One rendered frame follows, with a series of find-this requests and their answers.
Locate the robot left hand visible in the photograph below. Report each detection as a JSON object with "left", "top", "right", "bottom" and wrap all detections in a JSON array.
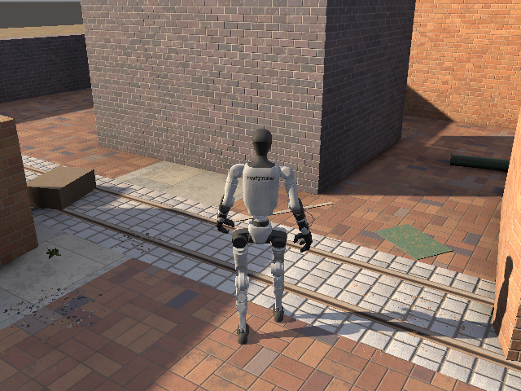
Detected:
[{"left": 216, "top": 219, "right": 234, "bottom": 234}]

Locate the robot right forearm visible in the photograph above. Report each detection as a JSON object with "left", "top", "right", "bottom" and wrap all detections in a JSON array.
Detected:
[{"left": 293, "top": 198, "right": 310, "bottom": 235}]

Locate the left robot upper arm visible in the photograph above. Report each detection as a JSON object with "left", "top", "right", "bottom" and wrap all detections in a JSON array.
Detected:
[{"left": 222, "top": 164, "right": 245, "bottom": 207}]

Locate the right robot foot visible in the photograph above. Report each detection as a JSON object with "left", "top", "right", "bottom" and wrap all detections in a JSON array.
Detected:
[{"left": 273, "top": 305, "right": 284, "bottom": 322}]

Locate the robot left forearm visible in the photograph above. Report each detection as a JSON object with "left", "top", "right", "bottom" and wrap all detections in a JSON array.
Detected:
[{"left": 217, "top": 195, "right": 230, "bottom": 222}]

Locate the humanoid robot torso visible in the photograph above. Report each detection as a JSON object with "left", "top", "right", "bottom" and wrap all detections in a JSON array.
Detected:
[{"left": 243, "top": 160, "right": 280, "bottom": 244}]

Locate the right robot upper arm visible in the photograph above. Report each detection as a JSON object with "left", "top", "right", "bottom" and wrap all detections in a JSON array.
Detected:
[{"left": 278, "top": 165, "right": 300, "bottom": 211}]

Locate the robot right hand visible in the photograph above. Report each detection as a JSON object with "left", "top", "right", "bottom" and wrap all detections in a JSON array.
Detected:
[{"left": 293, "top": 232, "right": 313, "bottom": 253}]

